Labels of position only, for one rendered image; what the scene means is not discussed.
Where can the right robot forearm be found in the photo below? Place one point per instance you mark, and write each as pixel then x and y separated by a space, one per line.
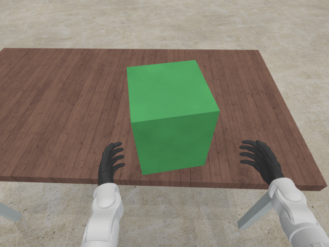
pixel 297 220

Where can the carton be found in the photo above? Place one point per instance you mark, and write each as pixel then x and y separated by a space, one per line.
pixel 173 115

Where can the robot left hand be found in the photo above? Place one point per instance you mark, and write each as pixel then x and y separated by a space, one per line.
pixel 106 168

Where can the table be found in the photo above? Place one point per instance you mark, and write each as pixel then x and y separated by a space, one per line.
pixel 61 107

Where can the left robot forearm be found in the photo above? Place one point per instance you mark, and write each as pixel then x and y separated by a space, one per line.
pixel 102 229

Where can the robot right hand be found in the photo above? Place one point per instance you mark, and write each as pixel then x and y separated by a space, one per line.
pixel 265 161

